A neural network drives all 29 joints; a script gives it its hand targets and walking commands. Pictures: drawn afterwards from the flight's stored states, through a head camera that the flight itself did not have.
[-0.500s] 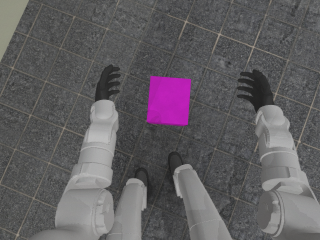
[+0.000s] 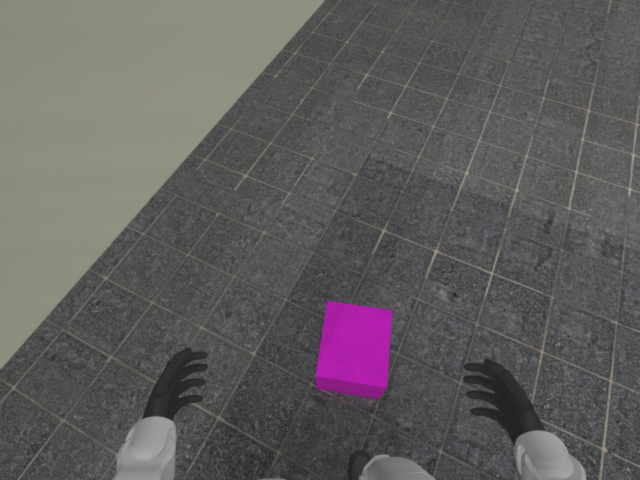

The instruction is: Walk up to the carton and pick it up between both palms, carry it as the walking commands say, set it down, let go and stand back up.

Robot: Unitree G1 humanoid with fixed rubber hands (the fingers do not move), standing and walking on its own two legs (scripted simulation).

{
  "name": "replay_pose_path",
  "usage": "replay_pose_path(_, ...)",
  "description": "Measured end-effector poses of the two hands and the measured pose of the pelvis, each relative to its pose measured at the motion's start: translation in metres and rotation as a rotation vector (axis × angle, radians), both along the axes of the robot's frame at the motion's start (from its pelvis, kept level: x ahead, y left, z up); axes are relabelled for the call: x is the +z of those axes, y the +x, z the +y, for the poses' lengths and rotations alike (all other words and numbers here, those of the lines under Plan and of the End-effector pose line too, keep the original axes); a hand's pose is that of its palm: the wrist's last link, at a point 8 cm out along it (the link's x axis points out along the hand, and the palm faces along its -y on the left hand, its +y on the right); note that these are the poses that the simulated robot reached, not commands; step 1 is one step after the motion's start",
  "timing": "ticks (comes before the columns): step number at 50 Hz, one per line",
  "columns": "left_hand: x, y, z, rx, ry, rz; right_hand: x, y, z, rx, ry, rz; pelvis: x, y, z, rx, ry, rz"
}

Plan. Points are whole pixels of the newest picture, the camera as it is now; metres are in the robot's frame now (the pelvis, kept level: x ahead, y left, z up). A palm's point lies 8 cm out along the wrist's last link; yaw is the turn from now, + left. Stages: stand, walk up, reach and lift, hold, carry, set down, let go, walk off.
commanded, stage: let go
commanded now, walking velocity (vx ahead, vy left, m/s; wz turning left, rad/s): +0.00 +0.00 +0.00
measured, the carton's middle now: (353, 350) +0.42 -0.09 -0.68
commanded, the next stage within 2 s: stand in 0.58 s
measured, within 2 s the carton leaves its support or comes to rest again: neither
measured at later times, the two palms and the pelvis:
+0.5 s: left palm (124, 415) +0.20 +0.25 -0.06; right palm (506, 384) +0.21 -0.22 -0.06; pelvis +0.04 +0.02 +0.00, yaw +1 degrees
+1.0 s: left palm (81, 477) +0.14 +0.30 -0.08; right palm (558, 408) +0.19 -0.29 -0.08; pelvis +0.04 +0.00 +0.00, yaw +3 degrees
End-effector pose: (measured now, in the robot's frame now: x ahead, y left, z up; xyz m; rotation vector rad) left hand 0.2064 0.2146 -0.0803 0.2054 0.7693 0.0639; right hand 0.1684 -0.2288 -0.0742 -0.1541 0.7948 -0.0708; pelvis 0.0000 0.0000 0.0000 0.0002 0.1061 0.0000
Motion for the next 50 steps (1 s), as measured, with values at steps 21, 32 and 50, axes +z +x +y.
replay_pose_path(21, 0.020, -0.010, 0.039, 0.069, -0.043, -0.022, 0.014, 0.043, 0.015, 0.013, -0.043, 0.002, 0.003, 0.040, 0.021, 0.021, -0.018, -0.122)
replay_pose_path(32, 0.011, -0.016, 0.031, 0.090, -0.020, -0.010, 0.007, 0.031, 0.008, 0.024, -0.086, 0.029, 0.000, 0.036, 0.009, 0.031, -0.015, -0.109)
replay_pose_path(50, 0.001, -0.066, 0.085, 0.156, 0.201, 0.195, -0.008, 0.017, -0.058, 0.038, -0.217, 0.092, 0.001, 0.041, -0.005, 0.045, -0.006, -0.096)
